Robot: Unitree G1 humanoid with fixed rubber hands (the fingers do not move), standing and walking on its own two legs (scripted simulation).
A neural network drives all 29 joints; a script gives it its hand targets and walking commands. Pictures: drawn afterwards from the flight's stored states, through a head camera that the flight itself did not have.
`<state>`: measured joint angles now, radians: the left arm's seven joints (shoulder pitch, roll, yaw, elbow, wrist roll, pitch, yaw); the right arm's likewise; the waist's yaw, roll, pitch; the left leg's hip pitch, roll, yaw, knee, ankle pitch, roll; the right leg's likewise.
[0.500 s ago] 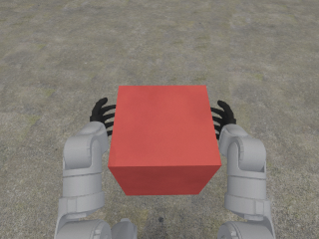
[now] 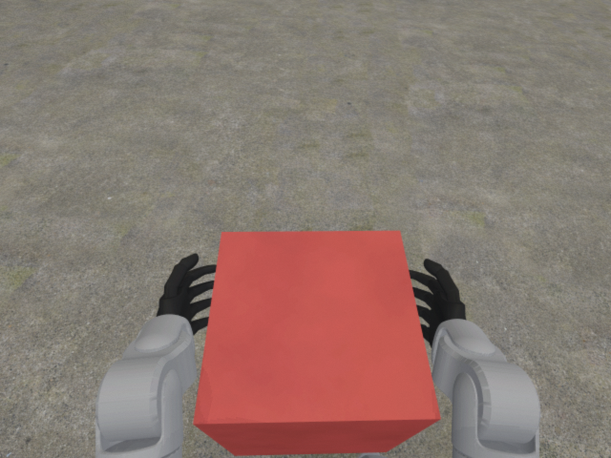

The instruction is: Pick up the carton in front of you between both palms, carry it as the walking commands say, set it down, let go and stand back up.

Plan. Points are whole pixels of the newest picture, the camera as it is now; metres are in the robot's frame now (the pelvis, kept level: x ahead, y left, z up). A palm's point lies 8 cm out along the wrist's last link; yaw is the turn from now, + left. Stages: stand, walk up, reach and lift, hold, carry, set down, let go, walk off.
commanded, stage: carry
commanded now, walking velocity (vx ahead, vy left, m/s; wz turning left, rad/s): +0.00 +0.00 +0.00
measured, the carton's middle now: (311, 351) +0.26 +0.00 +0.02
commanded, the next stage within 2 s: hold in 1.88 s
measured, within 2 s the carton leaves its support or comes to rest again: neither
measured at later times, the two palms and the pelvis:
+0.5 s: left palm (204, 199) +0.45 +0.15 +0.09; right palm (402, 198) +0.47 -0.15 +0.09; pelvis +0.21 -0.01 -0.01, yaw +3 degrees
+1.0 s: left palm (200, 207) +0.45 +0.16 +0.07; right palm (393, 205) +0.47 -0.14 +0.07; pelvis +0.22 +0.00 -0.02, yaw +3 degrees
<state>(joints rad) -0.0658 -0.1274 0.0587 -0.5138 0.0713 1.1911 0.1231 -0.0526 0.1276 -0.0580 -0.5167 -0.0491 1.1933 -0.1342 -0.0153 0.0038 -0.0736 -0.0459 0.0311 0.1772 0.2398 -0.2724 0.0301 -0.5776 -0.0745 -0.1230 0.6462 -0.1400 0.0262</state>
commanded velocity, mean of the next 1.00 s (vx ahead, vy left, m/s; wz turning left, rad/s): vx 0.00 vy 0.00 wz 0.00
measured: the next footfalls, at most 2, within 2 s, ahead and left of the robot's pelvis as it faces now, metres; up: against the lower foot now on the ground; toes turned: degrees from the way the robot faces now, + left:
right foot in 0.10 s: +0.26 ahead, -0.12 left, +0.00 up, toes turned +16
left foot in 0.32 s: +0.17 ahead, +0.10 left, +0.00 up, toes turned +4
